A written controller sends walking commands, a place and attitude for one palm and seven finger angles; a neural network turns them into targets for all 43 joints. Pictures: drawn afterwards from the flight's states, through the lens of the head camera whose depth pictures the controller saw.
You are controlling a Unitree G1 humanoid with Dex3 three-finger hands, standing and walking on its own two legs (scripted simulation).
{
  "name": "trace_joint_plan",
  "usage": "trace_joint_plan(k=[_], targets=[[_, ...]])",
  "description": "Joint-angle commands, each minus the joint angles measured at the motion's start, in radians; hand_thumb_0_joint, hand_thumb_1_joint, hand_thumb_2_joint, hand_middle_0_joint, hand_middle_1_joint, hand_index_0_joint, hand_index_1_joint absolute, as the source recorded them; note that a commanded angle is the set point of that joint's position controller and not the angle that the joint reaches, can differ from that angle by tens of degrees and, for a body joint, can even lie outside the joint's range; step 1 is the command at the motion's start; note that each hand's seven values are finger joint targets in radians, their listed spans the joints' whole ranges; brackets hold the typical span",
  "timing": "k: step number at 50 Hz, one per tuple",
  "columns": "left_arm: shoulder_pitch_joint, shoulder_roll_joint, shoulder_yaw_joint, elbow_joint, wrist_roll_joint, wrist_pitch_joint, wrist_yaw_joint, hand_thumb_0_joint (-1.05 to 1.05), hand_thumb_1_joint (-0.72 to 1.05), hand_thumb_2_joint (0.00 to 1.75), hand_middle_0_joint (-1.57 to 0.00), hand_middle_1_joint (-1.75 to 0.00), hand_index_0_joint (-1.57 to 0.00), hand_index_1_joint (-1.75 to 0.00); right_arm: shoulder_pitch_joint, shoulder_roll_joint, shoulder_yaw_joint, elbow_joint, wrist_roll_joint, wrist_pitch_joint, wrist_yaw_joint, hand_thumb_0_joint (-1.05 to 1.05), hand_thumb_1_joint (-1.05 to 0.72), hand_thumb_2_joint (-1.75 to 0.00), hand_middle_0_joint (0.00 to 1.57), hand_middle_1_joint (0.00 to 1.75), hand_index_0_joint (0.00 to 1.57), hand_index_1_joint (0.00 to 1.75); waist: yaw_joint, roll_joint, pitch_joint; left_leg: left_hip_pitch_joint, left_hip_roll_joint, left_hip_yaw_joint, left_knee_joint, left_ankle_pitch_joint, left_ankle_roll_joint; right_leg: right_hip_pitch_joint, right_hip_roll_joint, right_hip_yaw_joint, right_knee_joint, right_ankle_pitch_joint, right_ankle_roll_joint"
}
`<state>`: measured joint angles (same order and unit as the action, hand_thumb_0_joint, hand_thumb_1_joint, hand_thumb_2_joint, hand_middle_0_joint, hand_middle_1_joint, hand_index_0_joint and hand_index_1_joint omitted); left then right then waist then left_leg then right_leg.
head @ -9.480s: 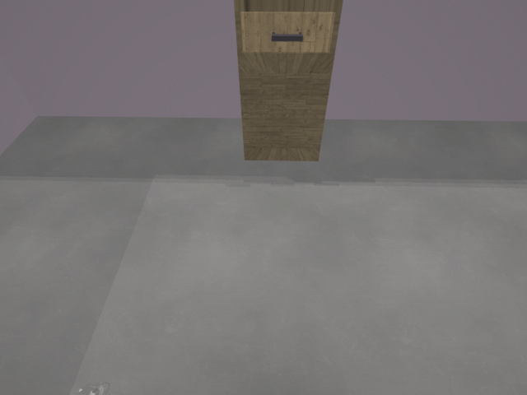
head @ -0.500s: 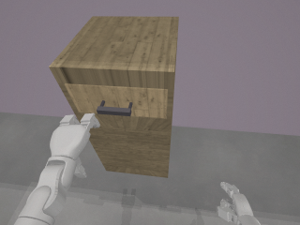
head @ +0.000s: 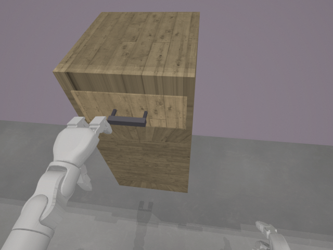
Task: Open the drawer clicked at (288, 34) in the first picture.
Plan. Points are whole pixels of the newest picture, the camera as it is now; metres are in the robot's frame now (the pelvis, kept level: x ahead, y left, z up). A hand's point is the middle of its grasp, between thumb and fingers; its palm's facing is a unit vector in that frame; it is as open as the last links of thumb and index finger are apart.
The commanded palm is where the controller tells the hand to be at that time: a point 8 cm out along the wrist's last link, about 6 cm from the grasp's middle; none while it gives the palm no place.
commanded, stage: raise the hand with hooked fingers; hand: left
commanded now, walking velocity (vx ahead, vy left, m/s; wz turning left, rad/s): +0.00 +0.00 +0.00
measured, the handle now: (128, 116) +0.52 +0.22 -0.05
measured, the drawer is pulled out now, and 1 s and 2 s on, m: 0.00 0.00 0.00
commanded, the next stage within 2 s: move the hooked fingers above the handle in 0.06 s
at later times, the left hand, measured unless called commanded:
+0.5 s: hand (98, 145) +0.33 +0.22 +0.06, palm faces +0.01 -0.07 -1.00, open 13.8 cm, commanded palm +0.32 +0.23 +0.11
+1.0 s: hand (108, 132) +0.39 +0.22 +0.03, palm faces -0.04 -0.04 -1.00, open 13.8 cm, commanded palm +0.38 +0.23 +0.09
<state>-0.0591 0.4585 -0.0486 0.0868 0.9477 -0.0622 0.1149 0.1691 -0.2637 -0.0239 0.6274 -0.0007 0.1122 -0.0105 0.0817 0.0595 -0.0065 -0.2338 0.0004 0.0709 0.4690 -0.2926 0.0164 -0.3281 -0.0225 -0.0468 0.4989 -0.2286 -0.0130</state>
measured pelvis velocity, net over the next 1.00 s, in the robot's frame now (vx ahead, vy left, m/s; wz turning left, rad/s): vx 0.00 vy -0.01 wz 0.00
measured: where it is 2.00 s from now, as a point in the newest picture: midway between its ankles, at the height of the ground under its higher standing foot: outside the picture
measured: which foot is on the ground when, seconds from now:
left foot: down 0.00-1.00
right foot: down 0.00-1.00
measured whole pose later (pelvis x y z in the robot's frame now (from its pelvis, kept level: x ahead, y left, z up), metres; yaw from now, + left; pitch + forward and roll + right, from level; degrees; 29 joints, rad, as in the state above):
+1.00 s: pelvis +0.00 -0.01 -0.01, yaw +0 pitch +9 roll +1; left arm -0.48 0.45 -0.06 0.66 1.03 -0.10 0.20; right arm 0.26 -0.26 -0.05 0.66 0.02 0.11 -0.03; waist 0.00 0.04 -0.06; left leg -0.41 0.01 0.07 0.58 -0.32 0.01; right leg -0.50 -0.02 -0.05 0.60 -0.26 -0.02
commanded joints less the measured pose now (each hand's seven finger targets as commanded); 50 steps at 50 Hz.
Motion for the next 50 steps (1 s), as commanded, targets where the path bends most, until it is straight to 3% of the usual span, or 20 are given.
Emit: trace_joint_plan(k=[1, 8, 13, 14, 16, 18, 22, 25, 27, 28, 30, 33, 38, 40, 43, 45, 47, 50], targets=[[-0.275, 0.21, 0.142, -0.179, 0.0, 0.02, 0.071, 0.0, -0.5, 0.3, -0.3, -1.2, -0.3, -1.2, -0.12, -0.095, -0.036, -0.15, 0.012, -0.051, -0.004, 0.0, -0.9, -0.9, 0.2, 0.3, 0.2, 0.3, 0.002, -0.031, -0.278, 0.01, -0.019, -0.038, -0.046, 0.328, 0.001, 0.191, 0.024, 0.037, -0.028, 0.228, -0.03], [-0.268, 0.19, 0.103, -0.176, -0.003, 0.048, 0.045, 0.0, -0.5, 0.3, -0.3, -1.2, -0.3, -1.2, -0.13, -0.092, -0.029, -0.151, 0.012, -0.048, -0.009, 0.0, -0.9, -0.9, 0.2, 0.3, 0.2, 0.3, -0.004, -0.041, -0.255, 0.012, -0.019, -0.034, -0.053, 0.306, 0.006, 0.188, 0.023, 0.034, -0.037, 0.208, -0.029], [-0.381, 0.172, 0.071, -0.094, 0.009, 0.039, 0.039, 0.0, -0.5, 0.3, -0.3, -1.2, -0.3, -1.2, -0.112, -0.091, -0.024, -0.139, 0.014, -0.049, -0.018, 0.0, -0.9, -0.9, 0.2, 0.3, 0.2, 0.3, -0.023, -0.064, -0.224, -0.007, -0.022, -0.032, -0.046, 0.25, 0.008, 0.145, 0.024, 0.03, -0.041, 0.162, -0.026], [-0.408, 0.194, 0.086, -0.061, 0.015, 0.036, 0.042, 0.0, -0.5, 0.3, -0.3, -1.2, -0.3, -1.2, -0.106, -0.093, -0.025, -0.131, 0.014, -0.05, -0.021, 0.0, -0.9, -0.9, 0.2, 0.3, 0.2, 0.3, -0.025, -0.076, -0.226, -0.016, -0.024, -0.03, -0.044, 0.235, 0.009, 0.142, 0.025, 0.034, -0.042, 0.151, -0.025], [-0.439, 0.224, 0.111, -0.055, 0.025, 0.025, 0.047, 0.0, -0.5, 0.3, -0.3, -1.2, -0.3, -1.2, -0.101, -0.095, -0.028, -0.132, 0.012, -0.05, -0.023, 0.0, -0.9, -0.9, 0.2, 0.3, 0.2, 0.3, -0.017, -0.063, -0.268, -0.013, -0.027, -0.028, -0.037, 0.248, 0.009, 0.163, 0.025, 0.043, -0.036, 0.165, -0.026], [-0.472, 0.186, 0.072, -0.043, 0.026, 0.015, 0.051, 0.0, -0.5, 0.3, -0.3, -1.2, -0.3, -1.2, -0.094, -0.088, -0.028, -0.131, 0.013, -0.052, -0.022, 0.0, -0.9, -0.9, 0.2, 0.3, 0.2, 0.3, -0.024, -0.023, -0.278, -0.01, -0.029, -0.03, -0.028, 0.272, 0.006, 0.153, 0.023, 0.037, -0.021, 0.191, -0.03], [-0.502, 0.164, 0.056, 0.012, 0.027, 0.009, 0.058, 0.0, -0.5, 0.3, -0.3, -1.2, -0.3, -1.2, -0.071, -0.091, -0.034, -0.126, 0.014, -0.05, -0.019, 0.0, -0.9, -0.9, 0.2, 0.3, 0.2, 0.3, -0.03, -0.056, -0.288, -0.021, -0.026, -0.031, -0.016, 0.286, 0.006, 0.135, 0.025, 0.031, -0.01, 0.204, -0.028], [-0.517, 0.179, 0.067, 0.064, 0.032, 0.012, 0.064, 0.0, -0.5, 0.3, -0.3, -1.2, -0.3, -1.2, -0.061, -0.094, -0.036, -0.123, 0.016, -0.046, -0.02, 0.0, -0.9, -0.9, 0.2, 0.3, 0.2, 0.3, -0.033, -0.064, -0.287, -0.045, -0.029, -0.026, -0.008, 0.28, 0.008, 0.137, 0.024, 0.036, -0.005, 0.217, -0.028], [-0.53, 0.221, 0.104, 0.101, 0.041, 0.012, 0.07, 0.0, -0.5, 0.3, -0.3, -1.2, -0.3, -1.2, -0.05, -0.099, -0.039, -0.12, 0.016, -0.043, -0.024, 0.0, -0.9, -0.9, 0.2, 0.3, 0.2, 0.3, -0.025, -0.075, -0.303, -0.068, -0.031, -0.023, -0.006, 0.267, 0.011, 0.154, 0.023, 0.041, 0.001, 0.21, -0.027], [-0.553, 0.197, 0.08, 0.11, 0.043, 0.011, 0.072, 0.0, -0.5, 0.3, -0.3, -1.2, -0.3, -1.2, -0.05, -0.097, -0.04, -0.12, 0.017, -0.042, -0.024, 0.0, -0.9, -0.9, 0.2, 0.3, 0.2, 0.3, -0.032, -0.066, -0.299, -0.068, -0.032, -0.021, -0.002, 0.266, 0.012, 0.142, 0.023, 0.043, 0.002, 0.212, -0.027], [-0.566, 0.2, 0.083, 0.114, 0.043, 0.003, 0.077, 0.0, -0.5, 0.3, -0.3, -1.2, -0.3, -1.2, -0.033, -0.099, -0.047, -0.118, 0.017, -0.043, -0.024, 0.0, -0.9, -0.9, 0.2, 0.3, 0.2, 0.3, -0.033, -0.051, -0.333, -0.062, -0.032, -0.022, 0.009, 0.296, 0.012, 0.147, 0.025, 0.039, 0.016, 0.242, -0.029], [-0.605, 0.183, 0.066, 0.158, 0.041, -0.005, 0.084, 0.0, -0.5, 0.3, -0.3, -1.2, -0.3, -1.2, -0.013, -0.102, -0.053, -0.112, 0.019, -0.043, -0.025, 0.0, -0.9, -0.9, 0.2, 0.3, 0.2, 0.3, -0.046, -0.057, -0.325, -0.072, -0.031, -0.023, 0.017, 0.274, 0.015, 0.12, 0.025, 0.039, 0.017, 0.22, -0.027], [-0.68, 0.226, 0.1, 0.224, 0.06, -0.025, 0.11, 0.0, -0.5, 0.3, -0.3, -1.2, -0.3, -1.2, 0.024, -0.108, -0.064, -0.093, 0.018, -0.042, -0.028, 0.0, -0.9, -0.9, 0.2, 0.3, 0.2, 0.3, -0.052, -0.05, -0.363, -0.091, -0.034, -0.024, 0.034, 0.281, 0.017, 0.116, 0.026, 0.044, 0.034, 0.235, -0.029], [-0.701, 0.189, 0.064, 0.243, 0.057, -0.028, 0.116, 0.0, -0.5, 0.3, -0.3, -1.2, -0.3, -1.2, 0.034, -0.108, -0.066, -0.091, 0.02, -0.041, -0.026, 0.0, -0.9, -0.9, 0.2, 0.3, 0.2, 0.3, -0.063, -0.046, -0.367, -0.095, -0.035, -0.023, 0.04, 0.282, 0.017, 0.102, 0.026, 0.041, 0.039, 0.242, -0.029], [-0.741, 0.223, 0.091, 0.336, 0.063, -0.026, 0.123, 0.0, -0.5, 0.3, -0.3, -1.2, -0.3, -1.2, 0.056, -0.116, -0.068, -0.081, 0.022, -0.039, -0.028, 0.0, -0.9, -0.9, 0.2, 0.3, 0.2, 0.3, -0.069, -0.082, -0.344, -0.135, -0.036, -0.02, 0.043, 0.246, 0.022, 0.093, 0.026, 0.043, 0.037, 0.214, -0.026], [-0.77, 0.255, 0.114, 0.362, 0.073, -0.031, 0.126, 0.0, -0.5, 0.3, -0.3, -1.2, -0.3, -1.2, 0.071, -0.12, -0.072, -0.076, 0.02, -0.037, -0.03, 0.0, -0.9, -0.9, 0.2, 0.3, 0.2, 0.3, -0.067, -0.073, -0.38, -0.14, -0.037, -0.016, 0.053, 0.263, 0.024, 0.107, 0.025, 0.048, 0.047, 0.242, -0.026], [-0.788, 0.246, 0.104, 0.38, 0.074, -0.039, 0.129, 0.0, -0.5, 0.3, -0.3, -1.2, -0.3, -1.2, 0.08, -0.118, -0.074, -0.076, 0.019, -0.034, -0.03, 0.0, -0.9, -0.9, 0.2, 0.3, 0.2, 0.3, -0.071, -0.045, -0.393, -0.142, -0.039, -0.016, 0.059, 0.269, 0.023, 0.104, 0.025, 0.048, 0.054, 0.251, -0.027], [-0.824, 0.236, 0.094, 0.434, 0.073, -0.053, 0.133, 0.0, -0.5, 0.3, -0.3, -1.2, -0.3, -1.2, 0.102, -0.123, -0.078, -0.067, 0.019, -0.034, -0.031, 0.0, -0.9, -0.9, 0.2, 0.3, 0.2, 0.3, -0.089, -0.073, -0.386, -0.156, -0.037, -0.015, 0.071, 0.263, 0.027, 0.081, 0.027, 0.047, 0.056, 0.255, -0.024]])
